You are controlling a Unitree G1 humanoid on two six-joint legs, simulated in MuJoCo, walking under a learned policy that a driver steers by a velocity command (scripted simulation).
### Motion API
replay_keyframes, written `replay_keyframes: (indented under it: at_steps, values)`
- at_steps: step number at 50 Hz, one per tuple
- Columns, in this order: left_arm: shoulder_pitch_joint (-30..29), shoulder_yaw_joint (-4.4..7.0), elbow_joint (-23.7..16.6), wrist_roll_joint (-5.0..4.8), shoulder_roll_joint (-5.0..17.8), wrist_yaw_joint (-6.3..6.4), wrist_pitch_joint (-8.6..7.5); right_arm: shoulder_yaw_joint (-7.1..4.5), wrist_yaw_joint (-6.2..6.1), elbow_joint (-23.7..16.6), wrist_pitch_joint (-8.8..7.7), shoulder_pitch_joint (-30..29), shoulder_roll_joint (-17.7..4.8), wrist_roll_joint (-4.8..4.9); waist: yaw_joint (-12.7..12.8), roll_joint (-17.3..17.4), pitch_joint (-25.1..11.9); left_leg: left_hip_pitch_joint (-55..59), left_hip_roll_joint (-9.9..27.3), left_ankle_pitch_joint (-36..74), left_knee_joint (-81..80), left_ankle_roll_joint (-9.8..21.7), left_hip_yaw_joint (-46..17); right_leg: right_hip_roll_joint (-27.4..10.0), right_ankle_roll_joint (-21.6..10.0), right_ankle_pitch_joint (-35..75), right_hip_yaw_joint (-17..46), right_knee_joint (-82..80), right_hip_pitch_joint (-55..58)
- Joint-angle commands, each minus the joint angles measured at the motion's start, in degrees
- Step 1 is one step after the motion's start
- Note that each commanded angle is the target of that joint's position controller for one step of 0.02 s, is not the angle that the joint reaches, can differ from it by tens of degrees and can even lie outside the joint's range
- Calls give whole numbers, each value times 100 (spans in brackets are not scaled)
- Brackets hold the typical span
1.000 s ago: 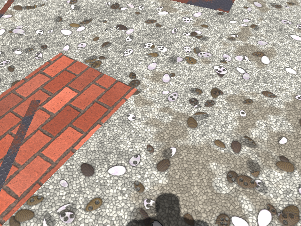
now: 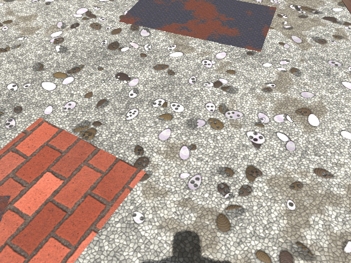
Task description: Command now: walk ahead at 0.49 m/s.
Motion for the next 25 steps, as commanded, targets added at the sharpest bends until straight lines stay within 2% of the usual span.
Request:
replay_keyframes:
  at_steps: [1, 5, 8, 10, 12, 13, 14, 15, 16, 17, 18, 19, 20, 21, 22, 23, 25]
  values:
    - [197, 80, -242, 72, 270, 40, 17, -119, -113, -311, -105, -229, -754, 7, 266, 436, 315, -614, 1594, 416, -1182, 978, -1178, -238, 156, 927, 7, -804, -116]
    - [-739, 38, -487, 17, 164, -36, -52, -146, -203, -213, -27, 239, -914, 98, -73, 438, 309, -93, 1512, 499, -1086, 727, -912, 23, 201, 1756, -215, -2474, 64]
    - [-1240, 13, -649, -42, 185, -133, -69, -166, -208, -86, 35, 552, -970, 147, -265, 492, 416, 428, 1685, 344, -901, 696, -941, 143, 205, 1605, -272, -3060, 87]
    - [-1433, 16, -770, -57, 247, -212, -104, -182, -219, -23, 94, 657, -974, 153, -277, 518, 469, 841, 1875, 353, -674, 647, -1023, 189, 92, 1236, -246, -3341, 46]
    - [-1295, 56, -803, -58, 375, -270, -155, -218, -232, -14, 155, 602, -1043, 157, -123, 596, 384, 1091, 2011, 661, -357, 555, -1102, 286, -69, 769, -297, -3576, 382]
    - [-977, 112, -739, -53, 483, -277, -179, -227, -234, -38, 187, 487, -1083, 153, 93, 657, 215, 1099, 1969, 1346, 10, 477, -1042, 429, -167, 606, -424, -3692, 895]
    - [-233, 237, -515, -43, 688, -261, -193, -196, -232, -72, 219, 384, -1011, 125, 474, 608, -212, 986, 1692, 2286, 896, 345, -808, 626, -311, 566, -575, -3815, 1875]
    - [942, 394, -222, -6, 1108, -215, -204, -98, -229, -195, 217, 332, -786, 42, 915, 289, -1051, 147, 1341, 2059, 2472, 142, -481, 97, -638, 708, 11, -3654, 3578]
    - [1695, 558, -71, 83, 1773, -204, -154, 109, -173, -295, 90, 930, -112, 21, 811, -1159, -1883, -2301, 356, -184, 4824, -324, -72, -1336, -1544, 89, 2520, -4003, 5913]
    - [1775, 428, -47, 71, 1306, -227, -149, 74, -143, -200, -72, 932, -341, 119, 850, -1263, -2250, -3129, 250, -2399, 5757, -264, -969, -1622, -1742, -383, 3957, -4784, 6156]
    - [1232, 307, -139, 39, 952, -225, -162, -71, -121, -355, -154, 390, -893, 272, 740, -856, -1369, -3613, 620, -2063, 6082, -132, -1061, -1432, -1401, -392, 3138, -4823, 5439]
    - [654, 231, -282, 30, 740, -225, -148, -87, -143, -458, -165, 6, -934, 279, 566, -434, -884, -3490, 951, -1491, 5898, -96, -891, -1198, -1202, 45, 2277, -4925, 4587]
    - [269, 169, -342, 48, 556, -254, -139, -109, -180, -484, -128, -189, -854, 198, 403, -114, -501, -3260, 1145, -1086, 5516, -128, -796, -940, -1101, 446, 1705, -5149, 3822]
    - [102, 124, -342, 82, 420, -279, -152, -144, -208, -476, -44, -142, -773, 141, 213, -179, -317, -2903, 1313, -809, 5166, -150, -811, -710, -987, 681, 1269, -5357, 3318]
    - [100, 114, -285, 101, 371, -303, -158, -135, -213, -441, 43, -24, -629, 129, 110, -259, -246, -2634, 1341, -648, 5011, -186, -773, -581, -971, 829, 1033, -5518, 3019]
    - [206, 128, -210, 98, 411, -305, -177, -126, -221, -409, 106, 66, -507, 121, 58, -239, -200, -2550, 1339, -552, 4910, -226, -715, -519, -1020, 1130, 837, -5609, 2880]
    - [422, 174, -74, 103, 578, -262, -195, -150, -240, -502, 164, -123, -503, 93, 27, -138, -53, -2818, 1361, -192, 4553, -311, -688, -497, -1084, 1633, 564, -5726, 2873]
